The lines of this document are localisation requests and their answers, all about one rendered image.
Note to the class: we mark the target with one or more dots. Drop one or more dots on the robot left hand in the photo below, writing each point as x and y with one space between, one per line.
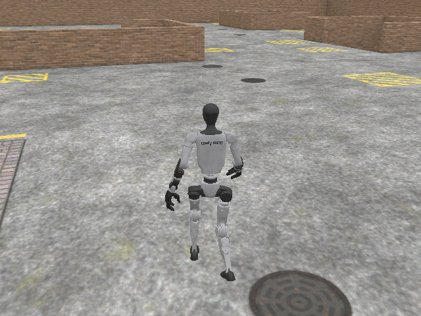
168 198

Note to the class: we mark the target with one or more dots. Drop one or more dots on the right robot shin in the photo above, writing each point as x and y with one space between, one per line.
224 246

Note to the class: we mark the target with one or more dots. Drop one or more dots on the left robot forearm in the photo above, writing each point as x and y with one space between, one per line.
176 178

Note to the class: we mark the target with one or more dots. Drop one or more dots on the robot right upper arm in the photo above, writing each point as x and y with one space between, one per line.
234 147

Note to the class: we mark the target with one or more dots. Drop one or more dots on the right robot forearm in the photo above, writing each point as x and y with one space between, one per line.
239 168

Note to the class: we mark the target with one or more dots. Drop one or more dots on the robot left upper arm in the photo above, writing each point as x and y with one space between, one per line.
186 150

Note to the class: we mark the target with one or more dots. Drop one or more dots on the robot right hand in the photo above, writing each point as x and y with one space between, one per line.
231 171

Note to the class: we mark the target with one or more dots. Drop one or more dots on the robot left thigh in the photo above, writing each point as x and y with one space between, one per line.
194 194

